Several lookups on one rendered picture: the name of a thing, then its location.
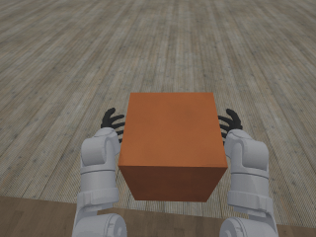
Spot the robot left upper arm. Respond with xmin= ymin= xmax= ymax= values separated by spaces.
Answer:
xmin=72 ymin=213 xmax=127 ymax=237

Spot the robot right upper arm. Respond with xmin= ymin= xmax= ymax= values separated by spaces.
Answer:
xmin=219 ymin=216 xmax=277 ymax=237

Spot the robot left hand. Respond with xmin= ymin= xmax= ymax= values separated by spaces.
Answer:
xmin=101 ymin=108 xmax=125 ymax=143

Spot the right robot forearm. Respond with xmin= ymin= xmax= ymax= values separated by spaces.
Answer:
xmin=224 ymin=128 xmax=279 ymax=237

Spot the carton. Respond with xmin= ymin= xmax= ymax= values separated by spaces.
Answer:
xmin=118 ymin=92 xmax=228 ymax=202

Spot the robot right hand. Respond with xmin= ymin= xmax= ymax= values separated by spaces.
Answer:
xmin=218 ymin=109 xmax=243 ymax=146

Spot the left robot forearm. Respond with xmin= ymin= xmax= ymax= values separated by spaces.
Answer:
xmin=71 ymin=127 xmax=120 ymax=237

